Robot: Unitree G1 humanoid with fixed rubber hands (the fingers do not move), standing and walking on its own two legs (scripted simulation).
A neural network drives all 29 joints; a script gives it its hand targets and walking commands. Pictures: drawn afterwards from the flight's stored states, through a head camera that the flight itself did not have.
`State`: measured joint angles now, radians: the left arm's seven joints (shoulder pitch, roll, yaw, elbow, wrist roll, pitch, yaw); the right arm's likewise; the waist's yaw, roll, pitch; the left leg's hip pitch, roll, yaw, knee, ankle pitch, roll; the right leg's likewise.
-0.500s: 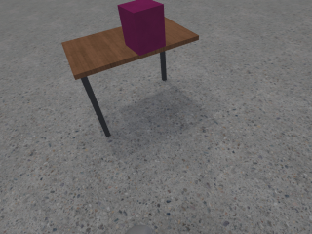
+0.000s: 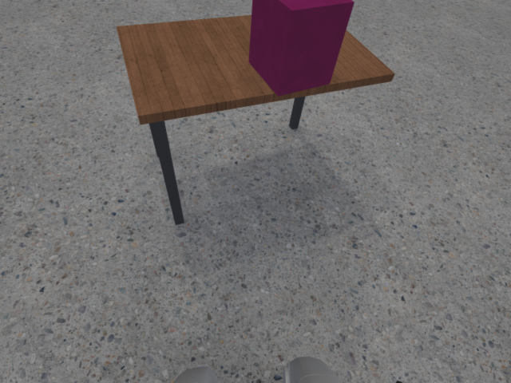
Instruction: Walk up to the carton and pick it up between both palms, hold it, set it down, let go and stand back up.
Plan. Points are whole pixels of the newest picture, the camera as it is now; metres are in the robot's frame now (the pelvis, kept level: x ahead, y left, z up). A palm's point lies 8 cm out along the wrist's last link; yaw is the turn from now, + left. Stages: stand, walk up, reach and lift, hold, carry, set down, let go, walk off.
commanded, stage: walk up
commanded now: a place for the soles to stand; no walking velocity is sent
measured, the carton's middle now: (294, 35) +1.04 -0.15 +0.02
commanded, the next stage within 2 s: none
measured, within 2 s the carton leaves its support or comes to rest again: neither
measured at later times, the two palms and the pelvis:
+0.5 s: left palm (160, 273) +0.33 +0.17 -0.10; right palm (412, 339) +0.20 -0.30 -0.14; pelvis +0.22 -0.05 +0.00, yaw -5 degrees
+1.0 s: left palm (126, 225) +0.45 +0.27 -0.14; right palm (350, 214) +0.46 -0.23 -0.10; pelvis +0.41 +0.02 +0.00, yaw -1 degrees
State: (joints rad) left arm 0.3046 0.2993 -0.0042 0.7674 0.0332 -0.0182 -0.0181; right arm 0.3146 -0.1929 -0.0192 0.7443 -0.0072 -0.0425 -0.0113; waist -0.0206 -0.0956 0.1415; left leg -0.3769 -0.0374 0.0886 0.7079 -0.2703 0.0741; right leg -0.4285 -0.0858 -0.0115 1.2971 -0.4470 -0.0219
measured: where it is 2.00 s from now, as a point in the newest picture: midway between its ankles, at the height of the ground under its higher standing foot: (247, 280)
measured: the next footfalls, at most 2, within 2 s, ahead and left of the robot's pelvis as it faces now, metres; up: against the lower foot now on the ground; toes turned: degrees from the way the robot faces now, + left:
right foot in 0.34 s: +0.31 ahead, -0.18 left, +0.00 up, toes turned -10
left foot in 0.82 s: +0.56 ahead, +0.09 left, +0.00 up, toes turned +1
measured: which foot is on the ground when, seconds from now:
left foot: down 0.00-0.38, up 0.40-0.80, down 0.82-1.00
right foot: up 0.00-0.32, down 0.34-0.84, up 0.86-1.00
